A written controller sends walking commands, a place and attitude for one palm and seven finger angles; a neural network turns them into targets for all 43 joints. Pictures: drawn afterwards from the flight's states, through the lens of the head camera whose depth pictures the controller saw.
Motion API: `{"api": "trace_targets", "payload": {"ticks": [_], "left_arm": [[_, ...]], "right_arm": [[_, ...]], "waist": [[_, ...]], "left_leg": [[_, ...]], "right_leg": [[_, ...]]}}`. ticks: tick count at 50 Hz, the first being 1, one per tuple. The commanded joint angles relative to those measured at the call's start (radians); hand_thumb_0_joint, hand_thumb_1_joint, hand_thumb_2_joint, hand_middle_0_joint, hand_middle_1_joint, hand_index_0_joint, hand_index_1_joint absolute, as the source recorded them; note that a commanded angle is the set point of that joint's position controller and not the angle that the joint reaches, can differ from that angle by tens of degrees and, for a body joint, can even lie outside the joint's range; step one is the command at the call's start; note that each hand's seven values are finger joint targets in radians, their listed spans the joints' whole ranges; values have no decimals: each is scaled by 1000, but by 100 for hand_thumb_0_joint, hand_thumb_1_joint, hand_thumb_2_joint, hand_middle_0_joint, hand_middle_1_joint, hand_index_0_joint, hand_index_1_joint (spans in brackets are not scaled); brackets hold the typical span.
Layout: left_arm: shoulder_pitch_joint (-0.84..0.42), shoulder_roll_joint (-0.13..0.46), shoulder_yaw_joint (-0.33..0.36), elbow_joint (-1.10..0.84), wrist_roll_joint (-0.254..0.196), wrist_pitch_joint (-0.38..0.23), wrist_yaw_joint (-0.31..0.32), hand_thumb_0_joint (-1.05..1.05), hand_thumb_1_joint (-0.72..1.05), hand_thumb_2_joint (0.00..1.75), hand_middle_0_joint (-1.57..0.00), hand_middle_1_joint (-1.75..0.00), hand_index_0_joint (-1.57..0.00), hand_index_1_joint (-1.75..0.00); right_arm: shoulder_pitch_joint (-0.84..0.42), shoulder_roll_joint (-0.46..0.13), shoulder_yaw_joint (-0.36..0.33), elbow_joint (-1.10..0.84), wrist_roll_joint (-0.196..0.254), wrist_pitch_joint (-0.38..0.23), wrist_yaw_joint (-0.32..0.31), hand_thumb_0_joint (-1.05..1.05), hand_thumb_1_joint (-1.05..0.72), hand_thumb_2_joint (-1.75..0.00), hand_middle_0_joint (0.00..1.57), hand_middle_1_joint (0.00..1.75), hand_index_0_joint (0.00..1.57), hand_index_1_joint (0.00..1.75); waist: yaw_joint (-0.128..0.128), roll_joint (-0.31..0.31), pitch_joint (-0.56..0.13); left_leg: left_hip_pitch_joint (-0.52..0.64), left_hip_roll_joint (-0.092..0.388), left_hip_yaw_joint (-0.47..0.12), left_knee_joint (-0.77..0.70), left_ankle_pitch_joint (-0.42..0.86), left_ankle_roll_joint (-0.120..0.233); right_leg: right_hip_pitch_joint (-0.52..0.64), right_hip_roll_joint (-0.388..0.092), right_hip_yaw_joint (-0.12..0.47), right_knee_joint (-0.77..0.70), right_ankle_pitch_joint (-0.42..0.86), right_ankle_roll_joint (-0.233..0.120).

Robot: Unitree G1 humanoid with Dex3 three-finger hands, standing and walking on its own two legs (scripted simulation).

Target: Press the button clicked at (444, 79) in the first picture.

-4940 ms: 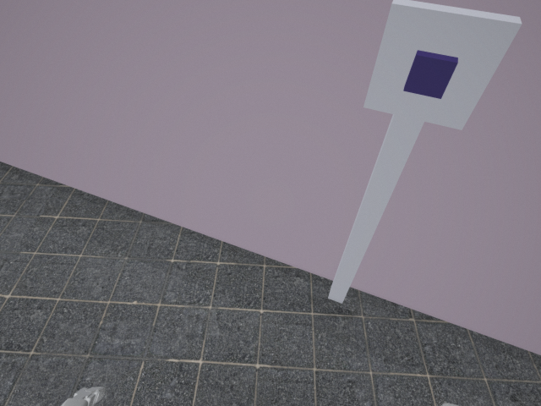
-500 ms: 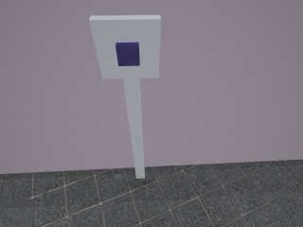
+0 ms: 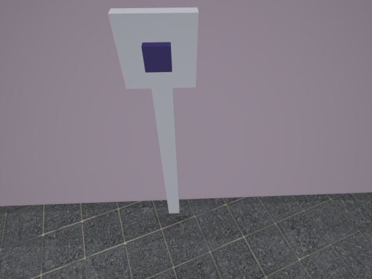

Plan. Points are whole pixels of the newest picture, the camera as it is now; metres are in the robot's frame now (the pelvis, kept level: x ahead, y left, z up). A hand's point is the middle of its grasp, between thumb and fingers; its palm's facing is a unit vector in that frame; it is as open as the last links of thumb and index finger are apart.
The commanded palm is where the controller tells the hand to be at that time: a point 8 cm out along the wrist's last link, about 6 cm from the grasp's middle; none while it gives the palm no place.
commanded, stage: look again from close up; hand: left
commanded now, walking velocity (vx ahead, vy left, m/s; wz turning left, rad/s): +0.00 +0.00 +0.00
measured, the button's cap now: (157, 57) +0.55 +0.09 +0.21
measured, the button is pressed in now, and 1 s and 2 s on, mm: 0 0 0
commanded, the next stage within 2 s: shuffle to correct the standing spot in 0.30 s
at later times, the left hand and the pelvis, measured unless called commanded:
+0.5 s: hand out of the picture +0.01 +0.16 -0.17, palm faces +0.01 -0.99 -0.17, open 7.4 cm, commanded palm none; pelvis +0.01 -0.01 +0.00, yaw -1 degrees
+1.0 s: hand out of the picture -0.01 +0.10 -0.20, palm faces +0.09 -0.99 -0.09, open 7.4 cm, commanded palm none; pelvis +0.07 -0.04 -0.01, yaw +2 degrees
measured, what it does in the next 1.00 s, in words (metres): lifts its left foot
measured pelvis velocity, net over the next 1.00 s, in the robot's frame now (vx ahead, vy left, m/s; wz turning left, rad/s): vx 0.07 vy -0.04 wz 0.03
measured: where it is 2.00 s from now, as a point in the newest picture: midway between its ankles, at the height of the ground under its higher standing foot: outside the picture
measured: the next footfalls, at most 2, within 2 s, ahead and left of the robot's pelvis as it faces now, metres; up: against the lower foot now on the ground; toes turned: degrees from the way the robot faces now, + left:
right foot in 1.36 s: +0.17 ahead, -0.27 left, +0.00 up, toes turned -3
left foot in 1.74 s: +0.14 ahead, -0.04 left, +0.00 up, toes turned +6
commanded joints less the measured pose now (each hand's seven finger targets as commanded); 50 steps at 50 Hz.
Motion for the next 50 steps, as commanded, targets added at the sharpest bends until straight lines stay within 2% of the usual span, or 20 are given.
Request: {"api": "trace_targets", "payload": {"ticks": [1, 5, 13, 15, 21, 23, 26, 30, 33, 35, 37, 38, 40, 41, 44, 46, 47, 48, 49, 50], "left_arm": [[57, 88, 11, -49, 1, -16, 3, 0, 90, 90, -20, -30, -20, -30], [55, 103, 13, -52, 0, -9, 3, 0, 90, 90, -20, -30, -20, -30], [45, 126, 15, -57, 2, -1, 0, 0, 90, 90, -20, -30, -20, -30], [46, 128, 17, -55, 2, 1, -1, 0, 90, 90, -20, -30, -20, -30], [48, 128, 17, -47, 2, 2, -4, 0, 90, 90, -20, -30, -20, -30], [55, 122, 18, -41, 5, 7, -7, 0, 90, 90, -20, -30, -20, -30], [58, 113, 24, -51, 14, 20, -17, 0, 90, 90, -20, -30, -20, -30], [73, 105, 32, -62, 21, 25, -26, 0, 90, 90, -20, -30, -20, -30], [101, 106, 40, -62, 21, 22, -29, 0, 90, 90, -20, -30, -20, -30], [140, 111, 47, -55, 19, 19, -27, 0, 90, 90, -20, -30, -20, -30], [174, 141, 57, -45, 17, 18, -20, 0, 90, 90, -20, -30, -20, -30], [196, 146, 60, -45, 19, 20, -16, 0, 90, 90, -20, -30, -20, -30], [209, 130, 57, -40, 26, 19, -12, 0, 90, 90, -20, -30, -20, -30], [203, 129, 58, -36, 28, 17, -9, 0, 90, 90, -20, -30, -20, -30], [168, 132, 59, -44, 28, 23, -5, 0, 90, 90, -20, -30, -20, -30], [119, 131, 56, -61, 18, 33, -12, 0, 90, 90, -20, -30, -20, -30], [117, 117, 54, -67, 14, 34, -18, 0, 90, 90, -20, -30, -20, -30], [147, 67, 51, -84, 9, 36, -23, 0, 90, 90, -20, -30, -20, -30], [112, 107, 55, -106, 21, 34, -24, 0, 90, 90, -20, -30, -20, -30], [34, 126, 68, -117, 29, 44, -24, 0, 90, 90, -20, -30, -20, -30]], "right_arm": [[43, -81, -14, -51, 0, -30, -11, 0, -90, -90, 20, 30, 20, 30], [32, -94, -11, -33, 2, -32, -15, 0, -90, -90, 20, 30, 20, 30], [-2, -106, -10, -20, 4, -28, -17, 0, -90, -90, 20, 30, 20, 30], [-8, -107, -10, -15, 2, -29, -18, 0, -90, -90, 20, 30, 20, 30], [-11, -106, -10, -3, 3, -31, -19, 0, -90, -90, 20, 30, 20, 30], [-5, -111, -14, 2, 2, -27, -20, 0, -90, -90, 20, 30, 20, 30], [3, -136, -30, 0, -4, -19, -24, 0, -90, -90, 20, 30, 20, 30], [22, -153, -50, -13, -6, -15, -32, 0, -90, -90, 20, 30, 20, 30], [17, -137, -55, -23, -6, -15, -34, 0, -90, -90, 20, 30, 20, 30], [5, -113, -50, -31, -6, -20, -34, 0, -90, -90, 20, 30, 20, 30], [-1, -68, -39, -37, -4, -23, -34, 0, -90, -90, 20, 30, 20, 30], [-24, -53, -37, -44, -5, -19, -35, 0, -90, -90, 20, 30, 20, 30], [-75, -46, -41, -58, -3, -17, -36, 0, -90, -90, 20, 30, 20, 30], [-89, -38, -43, -59, -1, -17, -34, 0, -90, -90, 20, 30, 20, 30], [-74, -23, -39, -55, 0, -14, -34, 0, -90, -90, 20, 30, 20, 30], [34, -32, -42, -14, -4, -15, -42, 0, -90, -90, 20, 30, 20, 30], [123, -76, -53, 16, -9, -20, -50, 0, -90, -90, 20, 30, 20, 30], [204, -177, -75, 27, -17, -24, -59, 0, -90, -90, 20, 30, 20, 30], [222, -219, -79, 26, -12, -19, -61, 0, -90, -90, 20, 30, 20, 30], [186, -217, -79, 25, -9, -17, -65, 0, -90, -90, 20, 30, 20, 30]], "waist": [[15, -55, 22], [17, -53, 42], [22, -39, 64], [23, -15, 55], [23, -25, 12], [21, -33, 19], [17, 14, 60], [18, 44, 60], [29, -10, 49], [42, -72, 23], [43, -197, 13], [55, -237, 39], [65, -158, 73], [62, -115, 70], [33, -101, 44], [-25, -99, 5], [-62, -36, -34], [-73, 193, -92], [-81, 211, -92], [-78, 128, -5]], "left_leg": [[15, 110, -146, -127, 74, 7], [40, 113, -138, -140, 126, 7], [54, 112, -124, -160, 118, 0], [64, 115, -123, -168, 119, 0], [92, 121, -121, -166, 141, 1], [82, 134, -142, -170, 68, 12], [43, 182, -219, -232, -84, 41], [39, 229, -303, -245, -107, 86], [-29, 202, -254, -173, -33, 73], [-84, 142, -145, -68, 26, 43], [-158, 51, -14, 105, -21, 2], [-220, 31, 16, 199, -156, -10], [-296, 46, 5, 368, -274, -11], [-301, 52, 8, 377, -284, -14], [-194, 60, 36, 243, -207, -16], [29, 46, 59, 20, -3, -14], [216, 134, -32, -62, 192, 23], [348, 411, -391, -140, 386, 151], [326, 546, -549, -226, 438, 239], [210, 541, -531, -246, 392, 241]], "right_leg": [[-41, -93, 121, -92, 71, -37], [-37, -98, 116, -95, 113, -27], [-31, -103, 122, -125, 123, -21], [-29, -103, 123, -128, 127, -22], [3, -104, 113, -128, 142, -16], [-6, -91, 84, -110, 67, -15], [-59, -65, 34, -55, -29, -14], [-102, -52, 13, -10, -52, -14], [-26, -67, 34, -59, -5, -21], [59, -105, 86, -112, 40, -39], [133, -195, 196, -171, 194, -91], [152, -241, 236, -191, 324, -131], [172, -278, 238, -177, 593, -215], [188, -267, 210, -155, 680, -233], [138, -218, 146, -117, 710, -208], [44, -143, 69, 3, 657, -140], [-80, -106, 43, 151, 524, -87], [-279, -19, -39, 386, 64, -17], [-349, 8, 30, 588, -280, -10], [-395, -24, 101, 678, -255, -8]]}}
